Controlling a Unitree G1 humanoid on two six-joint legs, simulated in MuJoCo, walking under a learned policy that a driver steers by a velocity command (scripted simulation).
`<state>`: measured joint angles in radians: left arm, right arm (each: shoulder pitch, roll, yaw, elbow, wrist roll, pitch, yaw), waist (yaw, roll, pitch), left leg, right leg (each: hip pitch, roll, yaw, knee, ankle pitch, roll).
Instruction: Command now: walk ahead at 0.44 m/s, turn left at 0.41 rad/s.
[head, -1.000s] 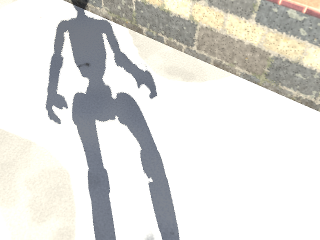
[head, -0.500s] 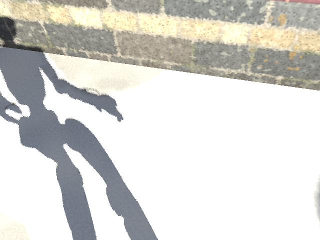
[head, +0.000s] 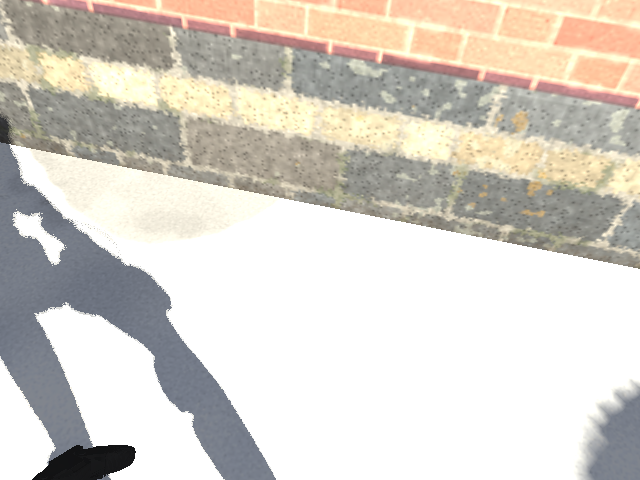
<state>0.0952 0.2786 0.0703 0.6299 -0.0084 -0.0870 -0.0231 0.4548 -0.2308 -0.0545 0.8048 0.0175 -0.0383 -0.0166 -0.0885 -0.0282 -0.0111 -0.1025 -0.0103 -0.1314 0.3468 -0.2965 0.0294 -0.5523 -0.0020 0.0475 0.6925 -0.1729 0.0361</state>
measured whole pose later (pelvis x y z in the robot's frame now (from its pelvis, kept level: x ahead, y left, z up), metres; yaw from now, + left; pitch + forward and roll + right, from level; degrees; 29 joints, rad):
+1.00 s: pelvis +0.48 +0.14 +0.00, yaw +19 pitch +1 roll +2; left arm 0.10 0.29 0.04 0.74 0.00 -0.06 -0.02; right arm 0.33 -0.26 -0.05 0.79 0.00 -0.07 0.01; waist -0.06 -0.05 0.03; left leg -0.01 -0.07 0.09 0.25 -0.26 0.07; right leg -0.66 -0.13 0.04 0.69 0.03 0.04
